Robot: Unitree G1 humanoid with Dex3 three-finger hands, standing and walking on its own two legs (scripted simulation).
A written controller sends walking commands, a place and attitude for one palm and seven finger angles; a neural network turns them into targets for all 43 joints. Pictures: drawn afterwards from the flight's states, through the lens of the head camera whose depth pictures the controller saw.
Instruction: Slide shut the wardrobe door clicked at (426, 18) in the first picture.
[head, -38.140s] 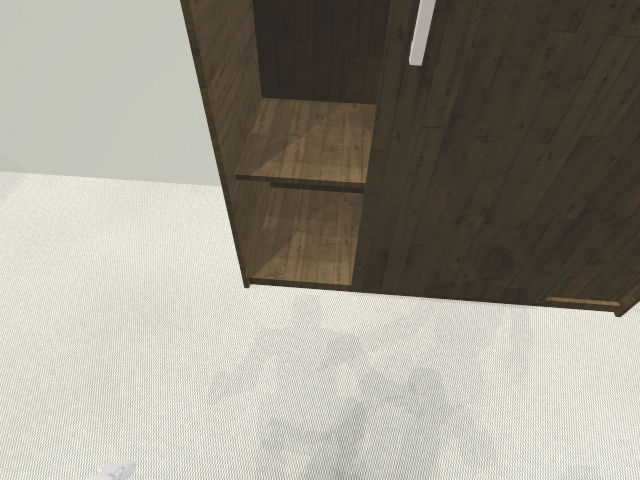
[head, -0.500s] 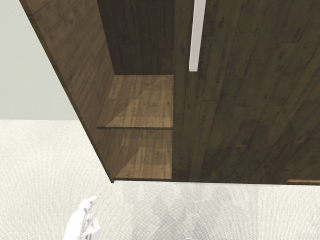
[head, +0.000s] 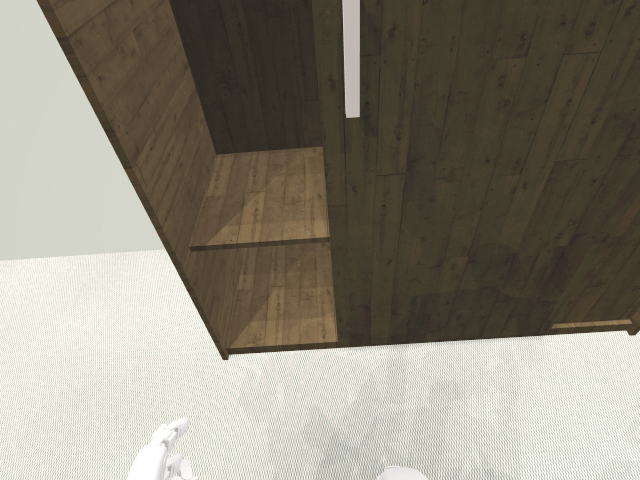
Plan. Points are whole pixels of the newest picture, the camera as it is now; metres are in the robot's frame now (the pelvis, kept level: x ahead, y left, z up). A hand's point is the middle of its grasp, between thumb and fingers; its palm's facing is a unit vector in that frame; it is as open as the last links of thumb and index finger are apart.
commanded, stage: step back with the hand held close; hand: right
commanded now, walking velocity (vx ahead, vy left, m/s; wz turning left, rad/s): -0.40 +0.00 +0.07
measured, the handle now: (350, 50) +0.66 -0.06 +0.26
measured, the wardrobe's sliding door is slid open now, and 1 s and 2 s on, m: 0.38 0.38 0.38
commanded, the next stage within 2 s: stop stepping back and stand still in 0.02 s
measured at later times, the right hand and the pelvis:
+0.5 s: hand out of the picture +0.08 -0.27 +0.20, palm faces +0.43 +0.85 -0.32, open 7.4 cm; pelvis -0.14 -0.02 +0.01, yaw +7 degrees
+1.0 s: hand out of the picture +0.00 -0.28 +0.20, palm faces +0.45 +0.83 -0.33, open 7.4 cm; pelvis -0.21 -0.04 +0.01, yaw +5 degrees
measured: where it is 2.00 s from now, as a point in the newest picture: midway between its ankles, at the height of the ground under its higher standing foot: outside the picture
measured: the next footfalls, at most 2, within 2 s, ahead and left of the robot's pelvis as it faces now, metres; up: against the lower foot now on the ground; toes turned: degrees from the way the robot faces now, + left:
right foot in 0.06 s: +0.08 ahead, -0.14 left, +0.00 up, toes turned -1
left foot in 0.30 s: -0.03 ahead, +0.09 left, +0.00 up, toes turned +3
